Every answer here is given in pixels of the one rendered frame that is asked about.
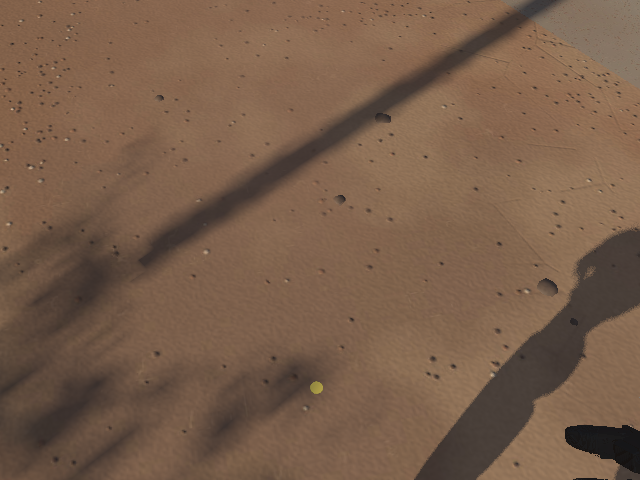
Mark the robot right hand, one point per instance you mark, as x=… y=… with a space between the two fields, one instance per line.
x=619 y=444

